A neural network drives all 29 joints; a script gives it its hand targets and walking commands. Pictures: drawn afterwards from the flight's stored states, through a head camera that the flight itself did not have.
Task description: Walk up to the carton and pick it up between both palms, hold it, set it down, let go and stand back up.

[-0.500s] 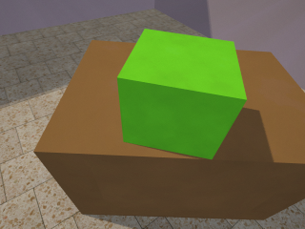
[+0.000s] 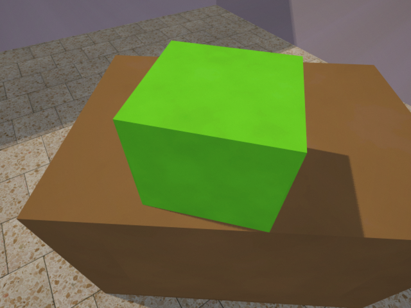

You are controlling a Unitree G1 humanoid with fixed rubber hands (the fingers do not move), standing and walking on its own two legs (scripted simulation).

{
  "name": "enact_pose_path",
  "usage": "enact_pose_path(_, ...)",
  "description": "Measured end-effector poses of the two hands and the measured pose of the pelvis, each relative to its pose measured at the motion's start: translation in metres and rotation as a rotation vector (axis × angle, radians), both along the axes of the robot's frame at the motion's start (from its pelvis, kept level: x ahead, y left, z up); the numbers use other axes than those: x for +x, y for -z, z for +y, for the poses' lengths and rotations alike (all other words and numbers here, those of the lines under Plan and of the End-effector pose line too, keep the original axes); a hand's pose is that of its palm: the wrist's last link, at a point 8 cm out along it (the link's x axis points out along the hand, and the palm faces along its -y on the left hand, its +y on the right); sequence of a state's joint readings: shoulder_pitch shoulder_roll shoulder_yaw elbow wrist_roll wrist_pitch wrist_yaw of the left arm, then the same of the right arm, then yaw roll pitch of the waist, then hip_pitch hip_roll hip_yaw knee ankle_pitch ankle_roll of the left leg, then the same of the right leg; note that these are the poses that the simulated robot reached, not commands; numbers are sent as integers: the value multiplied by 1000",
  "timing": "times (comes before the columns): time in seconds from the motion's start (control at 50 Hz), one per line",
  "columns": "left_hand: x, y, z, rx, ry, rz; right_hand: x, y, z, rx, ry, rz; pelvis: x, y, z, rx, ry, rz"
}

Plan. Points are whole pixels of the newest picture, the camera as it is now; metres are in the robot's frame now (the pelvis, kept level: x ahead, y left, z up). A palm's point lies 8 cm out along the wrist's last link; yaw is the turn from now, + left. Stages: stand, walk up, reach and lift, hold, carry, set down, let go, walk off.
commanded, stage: walk up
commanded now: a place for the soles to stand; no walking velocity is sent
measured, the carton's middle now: (219, 133) +0.49 -0.02 +0.07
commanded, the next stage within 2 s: reach and lift in 1.60 s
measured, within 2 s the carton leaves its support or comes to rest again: neither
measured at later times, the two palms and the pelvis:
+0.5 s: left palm out of the picture +0.10 +0.33 -0.09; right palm out of the picture +0.12 -0.28 -0.10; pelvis +0.01 +0.02 +0.02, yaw +0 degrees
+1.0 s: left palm out of the picture +0.11 +0.33 -0.10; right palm out of the picture +0.11 -0.26 -0.10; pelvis +0.03 +0.03 +0.02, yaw +0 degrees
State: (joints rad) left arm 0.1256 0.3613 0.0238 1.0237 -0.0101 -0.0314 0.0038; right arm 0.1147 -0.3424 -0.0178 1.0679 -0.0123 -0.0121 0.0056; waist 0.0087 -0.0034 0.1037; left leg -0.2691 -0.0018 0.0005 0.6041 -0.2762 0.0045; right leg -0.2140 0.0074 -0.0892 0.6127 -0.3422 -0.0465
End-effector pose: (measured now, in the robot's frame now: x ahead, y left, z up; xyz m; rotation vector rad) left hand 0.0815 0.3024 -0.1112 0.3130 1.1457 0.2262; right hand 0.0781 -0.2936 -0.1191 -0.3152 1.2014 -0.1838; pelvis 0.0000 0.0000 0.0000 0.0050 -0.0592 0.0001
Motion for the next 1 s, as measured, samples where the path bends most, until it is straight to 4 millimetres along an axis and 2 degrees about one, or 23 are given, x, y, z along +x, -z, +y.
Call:
enact_pose_path(0.14,24,-16,1,21,14,-31,48,-12,5,20,-23,-77,5,-10,1,2,-1,6)
enact_pose_path(0.26,30,-26,11,41,13,-36,66,-21,9,24,-32,-107,7,-15,4,-1,3,7)
enact_pose_path(0.38,26,-28,19,41,8,-20,59,-23,14,22,-27,-87,8,-18,10,-2,4,8)
enact_pose_path(0.6,13,-19,26,9,2,30,22,-20,22,10,10,-2,11,-20,22,-4,3,10)
enact_pose_path(0.72,9,-13,27,-13,-6,57,9,-20,26,2,27,25,19,-20,27,-3,3,14)
enact_pose_path(0.84,11,-9,28,-22,-18,68,12,-21,29,-6,32,28,27,-20,30,-4,1,13)
enact_pose_path(1.0,26,-10,32,-21,-22,47,34,-23,34,-12,21,-18,34,-19,34,-4,1,10)
